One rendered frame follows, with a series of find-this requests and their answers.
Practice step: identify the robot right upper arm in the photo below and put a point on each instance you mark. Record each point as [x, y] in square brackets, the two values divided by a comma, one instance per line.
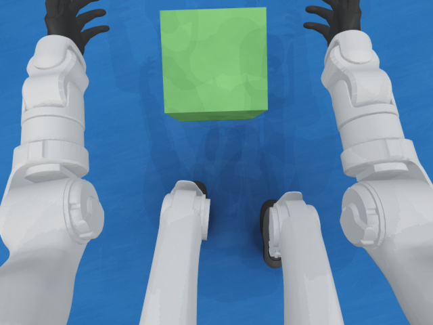
[393, 221]

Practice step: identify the robot left thigh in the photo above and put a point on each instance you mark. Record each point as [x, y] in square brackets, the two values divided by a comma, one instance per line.
[171, 295]

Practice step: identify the robot right forearm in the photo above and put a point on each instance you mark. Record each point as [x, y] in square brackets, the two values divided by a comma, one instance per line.
[374, 146]

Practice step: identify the left robot hand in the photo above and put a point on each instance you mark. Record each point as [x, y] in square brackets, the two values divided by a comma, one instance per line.
[61, 19]

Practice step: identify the robot left upper arm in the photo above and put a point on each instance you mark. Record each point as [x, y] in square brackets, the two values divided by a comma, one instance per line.
[46, 227]

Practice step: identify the right robot hand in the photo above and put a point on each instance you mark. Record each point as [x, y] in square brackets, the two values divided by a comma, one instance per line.
[346, 15]

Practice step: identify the carton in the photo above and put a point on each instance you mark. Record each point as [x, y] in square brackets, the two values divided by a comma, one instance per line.
[214, 63]

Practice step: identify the robot left forearm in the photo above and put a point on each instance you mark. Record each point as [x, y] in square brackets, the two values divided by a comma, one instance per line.
[53, 116]

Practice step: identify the right robot shin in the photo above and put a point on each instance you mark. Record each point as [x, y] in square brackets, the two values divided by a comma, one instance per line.
[292, 196]

